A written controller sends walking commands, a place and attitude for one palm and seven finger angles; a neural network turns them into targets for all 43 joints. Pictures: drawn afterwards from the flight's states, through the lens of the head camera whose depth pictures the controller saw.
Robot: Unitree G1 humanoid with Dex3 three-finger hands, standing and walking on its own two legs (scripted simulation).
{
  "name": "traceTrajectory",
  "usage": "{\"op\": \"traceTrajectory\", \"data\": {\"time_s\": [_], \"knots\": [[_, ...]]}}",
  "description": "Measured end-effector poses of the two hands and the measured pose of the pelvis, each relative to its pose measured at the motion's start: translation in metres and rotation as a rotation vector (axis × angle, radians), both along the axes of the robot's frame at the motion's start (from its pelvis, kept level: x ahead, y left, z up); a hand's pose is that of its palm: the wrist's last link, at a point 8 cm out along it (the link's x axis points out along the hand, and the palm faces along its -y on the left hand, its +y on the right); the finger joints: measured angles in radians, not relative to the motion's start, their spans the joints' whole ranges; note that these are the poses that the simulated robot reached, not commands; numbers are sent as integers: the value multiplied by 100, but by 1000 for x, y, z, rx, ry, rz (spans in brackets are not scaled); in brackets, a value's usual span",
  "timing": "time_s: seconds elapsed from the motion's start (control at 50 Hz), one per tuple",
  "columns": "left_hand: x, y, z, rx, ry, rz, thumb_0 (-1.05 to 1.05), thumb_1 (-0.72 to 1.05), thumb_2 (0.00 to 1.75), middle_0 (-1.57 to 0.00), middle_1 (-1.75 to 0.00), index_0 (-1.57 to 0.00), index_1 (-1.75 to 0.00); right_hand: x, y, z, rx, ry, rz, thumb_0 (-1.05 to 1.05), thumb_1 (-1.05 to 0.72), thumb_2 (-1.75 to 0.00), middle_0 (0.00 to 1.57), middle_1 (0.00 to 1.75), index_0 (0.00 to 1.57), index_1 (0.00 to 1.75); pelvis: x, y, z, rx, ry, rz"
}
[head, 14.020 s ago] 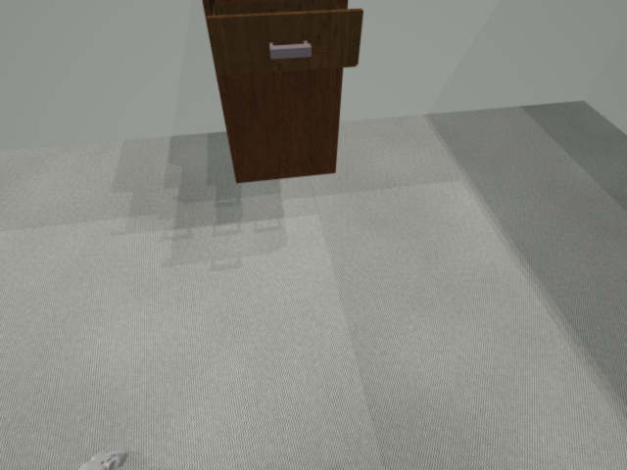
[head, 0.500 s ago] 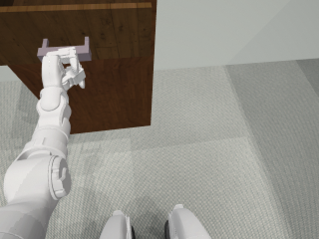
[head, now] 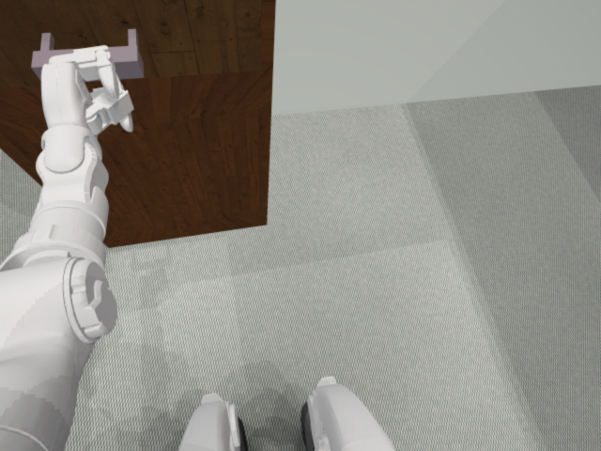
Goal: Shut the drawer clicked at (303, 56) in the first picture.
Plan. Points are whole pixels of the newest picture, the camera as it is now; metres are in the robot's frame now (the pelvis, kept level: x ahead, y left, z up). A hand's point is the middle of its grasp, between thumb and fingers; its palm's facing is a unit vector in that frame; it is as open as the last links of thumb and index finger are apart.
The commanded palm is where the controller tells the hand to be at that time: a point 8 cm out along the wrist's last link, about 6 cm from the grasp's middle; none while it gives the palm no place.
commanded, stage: push the drawer shut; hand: left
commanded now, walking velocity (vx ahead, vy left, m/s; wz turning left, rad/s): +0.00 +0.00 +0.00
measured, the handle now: (91, 51) +0.63 +0.19 +0.07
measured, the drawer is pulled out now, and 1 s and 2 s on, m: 0.03 0.00 0.00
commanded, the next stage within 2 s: pull the fist back off the drawer in 0.48 s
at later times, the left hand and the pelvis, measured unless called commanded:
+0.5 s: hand (108, 78) +0.59 +0.17 +0.07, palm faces +0.05 -1.00 -0.04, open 3.2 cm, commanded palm +0.61 +0.19 +0.07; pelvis -0.02 +0.01 -0.02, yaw +0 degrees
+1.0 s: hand (106, 80) +0.59 +0.17 +0.07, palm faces +0.05 -1.00 -0.02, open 3.1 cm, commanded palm +0.57 +0.18 +0.07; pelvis -0.04 +0.02 -0.03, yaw -1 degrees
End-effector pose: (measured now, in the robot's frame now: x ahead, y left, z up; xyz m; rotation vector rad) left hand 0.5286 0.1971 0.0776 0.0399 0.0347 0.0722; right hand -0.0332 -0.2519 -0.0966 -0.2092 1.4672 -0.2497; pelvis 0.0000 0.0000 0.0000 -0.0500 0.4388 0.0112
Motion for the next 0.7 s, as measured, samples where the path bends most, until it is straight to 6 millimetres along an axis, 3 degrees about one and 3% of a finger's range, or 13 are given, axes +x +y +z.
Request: {"op": "traceTrajectory", "data": {"time_s": [0.26, 0.48, 0.7], "knots": [[28, 7, 2, -12, 12, -10, 7, 81, 89, -140, -160, -140, -160, -23, 4, 5, -25, 63, -22, 0, -90, -90, 21, 30, 21, 30, -3, 3, -7, -18, 38, 1], [33, 20, 0, -1, 28, -23, 3, 64, 91, -140, -160, -140, -160, -48, 11, 5, -43, 111, -15, 0, -90, -90, 21, 30, 21, 30, -15, 5, -17, -42, 68, 18], [35, 26, 0, -2, 23, -32, 4, 59, 90, -140, -160, -140, -160, -68, 21, 4, -68, 97, -12, 0, -90, -90, 21, 30, 21, 30, -32, 11, -26, -57, 89, 19]]}}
